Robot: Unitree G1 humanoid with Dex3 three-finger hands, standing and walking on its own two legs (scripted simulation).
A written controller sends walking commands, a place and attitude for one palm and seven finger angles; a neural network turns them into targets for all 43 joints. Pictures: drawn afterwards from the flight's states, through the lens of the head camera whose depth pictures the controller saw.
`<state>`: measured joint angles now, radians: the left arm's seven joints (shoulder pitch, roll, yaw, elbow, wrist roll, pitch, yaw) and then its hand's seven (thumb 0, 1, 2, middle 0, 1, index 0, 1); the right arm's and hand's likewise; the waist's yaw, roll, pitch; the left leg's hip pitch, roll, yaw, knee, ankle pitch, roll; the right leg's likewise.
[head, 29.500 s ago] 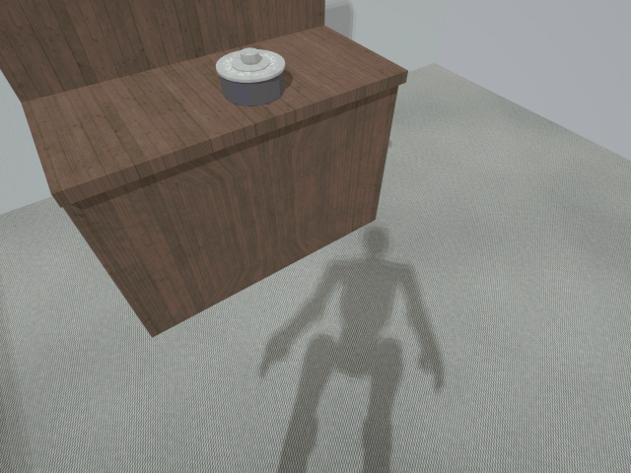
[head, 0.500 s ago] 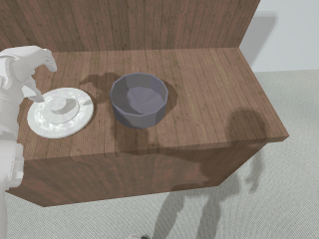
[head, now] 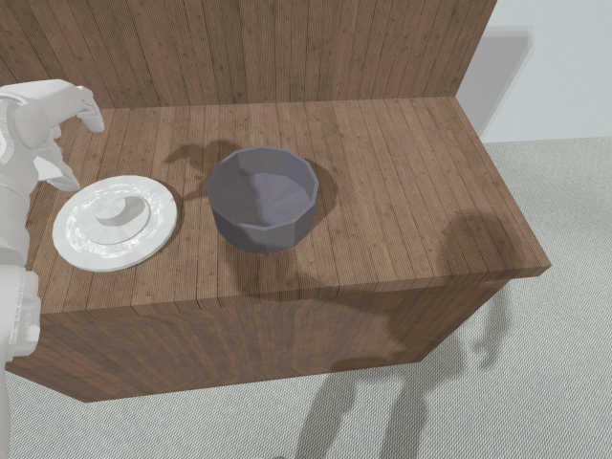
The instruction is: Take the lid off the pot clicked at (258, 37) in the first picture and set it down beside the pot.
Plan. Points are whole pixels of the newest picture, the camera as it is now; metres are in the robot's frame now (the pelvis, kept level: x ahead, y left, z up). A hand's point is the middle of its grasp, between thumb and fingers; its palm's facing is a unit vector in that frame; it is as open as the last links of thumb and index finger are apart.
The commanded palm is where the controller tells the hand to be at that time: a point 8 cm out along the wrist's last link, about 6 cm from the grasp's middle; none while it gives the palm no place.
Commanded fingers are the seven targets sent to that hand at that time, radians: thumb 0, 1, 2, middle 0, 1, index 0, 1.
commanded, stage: draw the hand back to the body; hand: left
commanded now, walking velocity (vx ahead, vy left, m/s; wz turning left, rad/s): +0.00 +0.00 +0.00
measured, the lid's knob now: (111, 209) +0.49 +0.30 -0.02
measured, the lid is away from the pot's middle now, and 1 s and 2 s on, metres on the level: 0.24 0.24 0.24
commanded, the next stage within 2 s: none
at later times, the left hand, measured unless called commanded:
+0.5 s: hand (82, 181) +0.40 +0.25 +0.15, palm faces +0.02 -0.69 -0.72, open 11.0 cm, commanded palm +0.37 +0.28 +0.19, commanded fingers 0.00 -0.02 0.71 -0.37 -0.80 -0.37 -0.80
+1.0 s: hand (91, 192) +0.36 +0.21 +0.18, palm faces +0.44 -0.85 -0.30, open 9.5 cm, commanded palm +0.30 +0.25 +0.19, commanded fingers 0.00 0.57 0.83 -0.26 -0.48 -0.26 -0.48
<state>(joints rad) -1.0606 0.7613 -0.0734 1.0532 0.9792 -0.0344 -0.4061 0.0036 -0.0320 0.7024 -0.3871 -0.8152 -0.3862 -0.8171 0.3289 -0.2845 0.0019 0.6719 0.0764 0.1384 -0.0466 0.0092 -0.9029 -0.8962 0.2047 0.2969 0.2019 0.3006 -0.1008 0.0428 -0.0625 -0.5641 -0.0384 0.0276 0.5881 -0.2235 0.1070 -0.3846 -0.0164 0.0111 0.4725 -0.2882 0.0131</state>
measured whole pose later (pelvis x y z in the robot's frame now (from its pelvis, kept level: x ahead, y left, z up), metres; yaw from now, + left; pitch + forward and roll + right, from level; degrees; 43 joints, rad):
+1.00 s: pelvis +0.03 -0.07 +0.01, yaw +0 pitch -1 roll +0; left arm -0.21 0.45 0.35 0.27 -0.06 -0.08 0.07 0.01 0.34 0.78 -0.31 -0.60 -0.31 -0.61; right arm 0.24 -0.28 0.01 0.67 0.06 -0.01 -0.05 0.02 -0.90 -0.90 0.20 0.30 0.20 0.30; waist -0.01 0.04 0.00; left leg -0.21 0.01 0.01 0.45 -0.22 0.00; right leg -0.06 0.04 0.00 0.37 -0.30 -0.03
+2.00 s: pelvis +0.01 -0.06 +0.01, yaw +1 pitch -4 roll -1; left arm 0.50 0.34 0.28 -0.42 -0.10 -0.11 0.07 0.02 0.89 0.89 -0.21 -0.30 -0.21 -0.30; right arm 0.18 -0.22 0.02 0.62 0.02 -0.09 -0.05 0.02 -0.90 -0.90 0.20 0.30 0.20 0.30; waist 0.05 0.05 0.00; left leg -0.16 -0.01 0.00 0.43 -0.19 0.02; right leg 0.00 0.01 0.00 0.34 -0.27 0.00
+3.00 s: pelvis -0.06 -0.02 +0.00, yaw +2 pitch +0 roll -4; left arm 0.65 0.40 0.39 -0.64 -0.06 -0.21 0.09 0.02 0.89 0.89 -0.21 -0.30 -0.21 -0.30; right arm 0.23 -0.19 0.00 0.53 0.03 -0.08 -0.04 0.02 -0.90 -0.90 0.21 0.30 0.20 0.30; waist 0.00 0.03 0.03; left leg -0.46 -0.01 0.00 0.66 -0.24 0.07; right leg -0.28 0.00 -0.04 0.55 -0.27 0.04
